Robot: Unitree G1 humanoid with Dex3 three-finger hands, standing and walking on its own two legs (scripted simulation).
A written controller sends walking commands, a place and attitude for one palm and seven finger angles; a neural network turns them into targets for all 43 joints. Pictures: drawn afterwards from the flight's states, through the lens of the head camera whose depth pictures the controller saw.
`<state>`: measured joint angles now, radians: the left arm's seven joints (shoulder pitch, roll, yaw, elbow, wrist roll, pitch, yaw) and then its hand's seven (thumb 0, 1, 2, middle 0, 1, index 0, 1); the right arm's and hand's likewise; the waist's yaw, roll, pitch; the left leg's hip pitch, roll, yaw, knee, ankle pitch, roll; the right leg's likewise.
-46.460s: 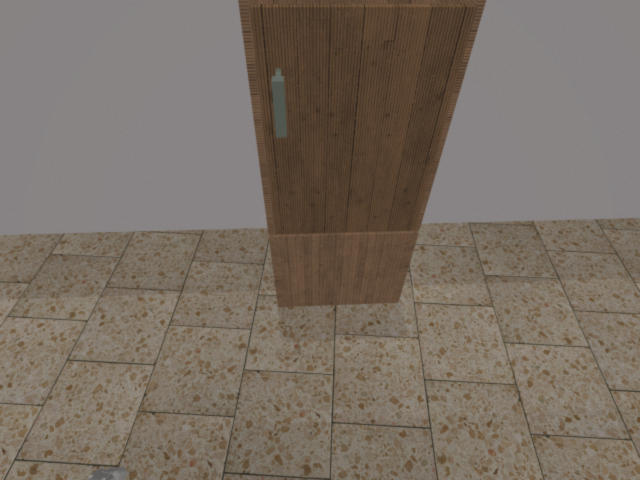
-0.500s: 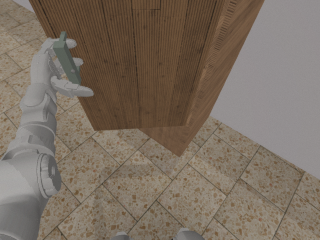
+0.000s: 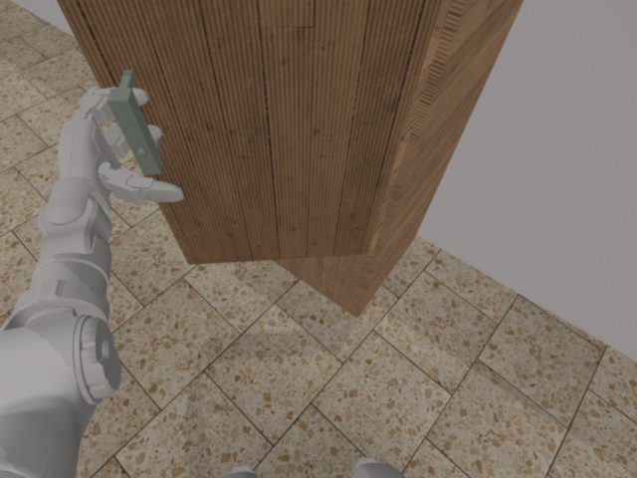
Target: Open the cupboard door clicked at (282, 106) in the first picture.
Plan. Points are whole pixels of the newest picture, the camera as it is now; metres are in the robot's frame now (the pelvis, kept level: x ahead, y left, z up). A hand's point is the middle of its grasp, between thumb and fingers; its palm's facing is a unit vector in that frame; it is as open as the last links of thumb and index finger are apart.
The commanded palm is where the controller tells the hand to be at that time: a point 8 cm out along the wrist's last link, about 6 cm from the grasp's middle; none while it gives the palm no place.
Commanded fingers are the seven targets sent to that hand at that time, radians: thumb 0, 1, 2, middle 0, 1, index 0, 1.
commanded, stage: close the thumb around the handle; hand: left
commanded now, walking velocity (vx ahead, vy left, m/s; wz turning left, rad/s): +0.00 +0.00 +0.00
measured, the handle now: (140, 124) +0.55 +0.20 +0.11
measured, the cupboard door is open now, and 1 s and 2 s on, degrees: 41 42 80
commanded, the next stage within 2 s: pull the door open along its arc in 0.78 s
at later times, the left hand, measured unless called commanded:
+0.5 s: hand (150, 148) +0.50 +0.18 +0.12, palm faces +0.03 -1.00 +0.00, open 9.1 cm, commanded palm +0.47 +0.23 +0.11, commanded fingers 0.00 0.73 0.83 -0.39 -1.33 -0.39 -1.33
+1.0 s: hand (150, 151) +0.49 +0.18 +0.12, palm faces +0.05 -1.00 -0.01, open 5.9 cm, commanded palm +0.45 +0.23 +0.11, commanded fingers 0.00 0.90 0.90 -0.40 -1.35 -0.40 -1.35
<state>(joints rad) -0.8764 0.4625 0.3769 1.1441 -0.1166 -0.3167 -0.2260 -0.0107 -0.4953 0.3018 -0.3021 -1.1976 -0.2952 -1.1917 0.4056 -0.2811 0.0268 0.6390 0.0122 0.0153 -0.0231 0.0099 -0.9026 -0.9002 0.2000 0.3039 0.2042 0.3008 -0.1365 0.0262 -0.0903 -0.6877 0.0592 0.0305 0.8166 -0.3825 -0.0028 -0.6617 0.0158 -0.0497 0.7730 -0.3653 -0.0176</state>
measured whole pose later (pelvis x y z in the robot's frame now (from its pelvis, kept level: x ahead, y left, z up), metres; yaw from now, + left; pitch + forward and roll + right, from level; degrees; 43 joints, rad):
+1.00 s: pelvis +0.00 +0.00 +0.00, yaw +0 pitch +15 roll -1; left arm -0.86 0.43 0.37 1.11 -0.11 -0.32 -0.19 0.01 0.72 0.78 -0.36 -1.35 -0.35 -1.34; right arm 0.40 -0.28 0.02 0.64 0.01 0.02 -0.02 0.01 -0.90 -0.90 0.20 0.30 0.20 0.30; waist -0.13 0.03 -0.10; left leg -0.68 0.06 0.04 0.81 -0.38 0.00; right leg -0.66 0.01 -0.04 0.78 -0.37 -0.02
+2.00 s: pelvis +0.02 -0.03 +0.02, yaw +3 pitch +0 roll +0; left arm 0.23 -0.06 -0.28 -0.18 0.04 0.04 0.51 -0.02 0.66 0.72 -0.32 -1.31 -0.34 -1.32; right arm 0.19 -0.18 0.02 0.57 -0.05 0.08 0.01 0.02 -0.90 -0.90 0.20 0.30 0.20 0.30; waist 0.00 0.06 -0.05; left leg -0.29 0.05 0.00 0.64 -0.36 -0.04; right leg -0.27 0.01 -0.08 0.65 -0.38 -0.05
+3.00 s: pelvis -0.02 -0.01 +0.02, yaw +3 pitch +0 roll -1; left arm -0.06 -0.11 -0.28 0.08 0.06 0.05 0.60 -0.01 -0.49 0.30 -0.40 -0.66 -0.38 -0.70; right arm 0.15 -0.17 0.02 0.63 -0.05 0.06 0.01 0.02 -0.90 -0.90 0.20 0.30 0.20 0.30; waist 0.03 0.04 -0.03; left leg -0.36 0.02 -0.01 0.70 -0.33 -0.01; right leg -0.33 -0.01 -0.09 0.68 -0.34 -0.02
